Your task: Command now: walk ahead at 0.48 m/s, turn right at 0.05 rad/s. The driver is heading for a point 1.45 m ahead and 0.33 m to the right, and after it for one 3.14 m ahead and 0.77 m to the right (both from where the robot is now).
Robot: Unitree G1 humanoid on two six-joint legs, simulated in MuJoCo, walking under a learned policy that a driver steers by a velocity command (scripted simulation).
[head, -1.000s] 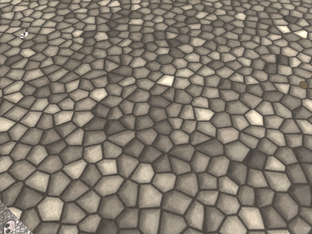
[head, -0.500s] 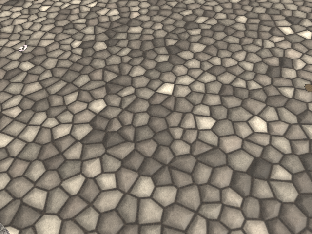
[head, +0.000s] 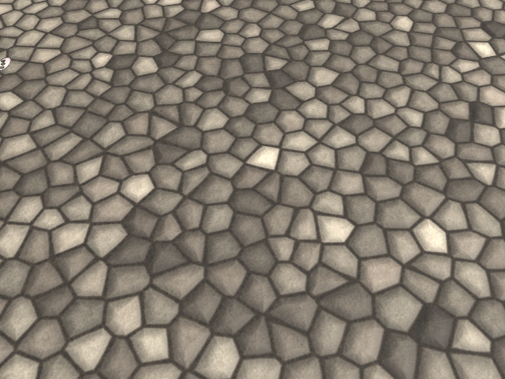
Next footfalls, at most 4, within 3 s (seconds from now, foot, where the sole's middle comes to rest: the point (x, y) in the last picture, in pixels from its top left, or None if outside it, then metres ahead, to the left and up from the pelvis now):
0.48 right None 0.40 -0.10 -0.76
0.94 left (294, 292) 0.69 -0.07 -0.76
1.34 right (343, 354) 0.52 -0.19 -0.76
1.76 left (261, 336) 0.57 0.02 -0.76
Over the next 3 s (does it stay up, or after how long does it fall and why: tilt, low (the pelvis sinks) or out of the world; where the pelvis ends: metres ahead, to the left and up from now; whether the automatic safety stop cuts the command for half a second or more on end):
stays up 1.12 -0.20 0.02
